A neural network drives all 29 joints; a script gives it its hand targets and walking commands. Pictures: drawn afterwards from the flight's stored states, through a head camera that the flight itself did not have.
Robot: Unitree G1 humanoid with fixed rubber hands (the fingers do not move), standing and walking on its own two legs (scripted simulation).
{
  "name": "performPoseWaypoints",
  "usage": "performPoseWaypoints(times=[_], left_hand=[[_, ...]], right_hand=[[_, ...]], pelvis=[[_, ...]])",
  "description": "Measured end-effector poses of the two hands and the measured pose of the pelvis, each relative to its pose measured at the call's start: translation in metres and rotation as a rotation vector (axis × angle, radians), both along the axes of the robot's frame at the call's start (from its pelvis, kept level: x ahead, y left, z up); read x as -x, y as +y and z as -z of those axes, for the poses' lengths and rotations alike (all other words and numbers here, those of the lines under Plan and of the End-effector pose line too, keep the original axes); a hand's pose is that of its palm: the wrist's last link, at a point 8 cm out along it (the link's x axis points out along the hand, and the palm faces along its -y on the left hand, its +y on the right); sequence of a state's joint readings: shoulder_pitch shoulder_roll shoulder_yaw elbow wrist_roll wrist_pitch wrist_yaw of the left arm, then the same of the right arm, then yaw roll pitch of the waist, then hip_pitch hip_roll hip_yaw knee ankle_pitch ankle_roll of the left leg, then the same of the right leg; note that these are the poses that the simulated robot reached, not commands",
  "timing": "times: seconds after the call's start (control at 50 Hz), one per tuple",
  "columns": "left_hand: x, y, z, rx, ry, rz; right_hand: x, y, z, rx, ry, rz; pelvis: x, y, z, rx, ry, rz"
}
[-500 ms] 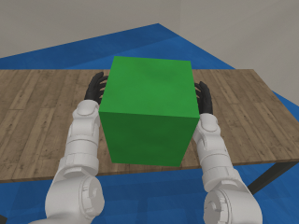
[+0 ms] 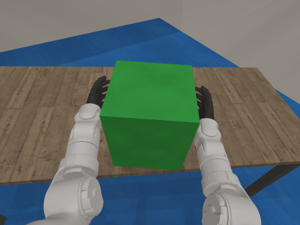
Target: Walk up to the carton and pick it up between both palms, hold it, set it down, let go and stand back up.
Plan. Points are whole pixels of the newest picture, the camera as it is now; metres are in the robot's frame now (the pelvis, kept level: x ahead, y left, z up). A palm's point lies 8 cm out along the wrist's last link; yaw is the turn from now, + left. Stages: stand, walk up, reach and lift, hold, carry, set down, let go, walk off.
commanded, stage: set down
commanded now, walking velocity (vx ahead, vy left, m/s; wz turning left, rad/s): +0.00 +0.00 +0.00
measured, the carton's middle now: (150, 118) +0.40 -0.03 +0.05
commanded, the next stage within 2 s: none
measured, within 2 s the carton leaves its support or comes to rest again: neither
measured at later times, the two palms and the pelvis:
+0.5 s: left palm (98, 108) +0.43 +0.12 +0.08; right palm (204, 121) +0.36 -0.17 +0.08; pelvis +0.00 +0.00 +0.00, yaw +0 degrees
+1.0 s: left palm (101, 113) +0.43 +0.12 +0.05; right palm (201, 126) +0.37 -0.18 +0.05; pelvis +0.01 +0.00 +0.00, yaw +0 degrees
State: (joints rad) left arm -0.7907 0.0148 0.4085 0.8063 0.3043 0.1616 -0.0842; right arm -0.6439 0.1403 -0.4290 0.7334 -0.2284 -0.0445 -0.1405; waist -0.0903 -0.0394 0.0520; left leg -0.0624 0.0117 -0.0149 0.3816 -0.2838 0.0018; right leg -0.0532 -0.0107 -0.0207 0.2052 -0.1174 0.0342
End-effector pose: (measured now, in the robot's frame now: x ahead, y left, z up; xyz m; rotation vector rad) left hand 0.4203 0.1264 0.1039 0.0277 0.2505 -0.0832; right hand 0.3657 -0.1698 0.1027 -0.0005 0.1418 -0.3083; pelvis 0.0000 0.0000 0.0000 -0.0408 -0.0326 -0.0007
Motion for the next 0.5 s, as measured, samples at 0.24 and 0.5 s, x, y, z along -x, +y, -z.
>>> performPoseWaypoints(times=[0.24,0.5], left_hand=[[-0.005,-0.001,0.01,0.006,0.01,0.008],[-0.005,-0.005,0.022,-0.002,0.021,0.024]], right_hand=[[-0.002,-0.001,0.008,0.008,0.007,0.01],[0.002,-0.004,0.023,0.008,0.018,0.022]], pelvis=[[-0.003,0.0,0.0,0.0,0.021,0.001],[-0.003,-0.001,0.0,-0.002,0.039,0.001]])
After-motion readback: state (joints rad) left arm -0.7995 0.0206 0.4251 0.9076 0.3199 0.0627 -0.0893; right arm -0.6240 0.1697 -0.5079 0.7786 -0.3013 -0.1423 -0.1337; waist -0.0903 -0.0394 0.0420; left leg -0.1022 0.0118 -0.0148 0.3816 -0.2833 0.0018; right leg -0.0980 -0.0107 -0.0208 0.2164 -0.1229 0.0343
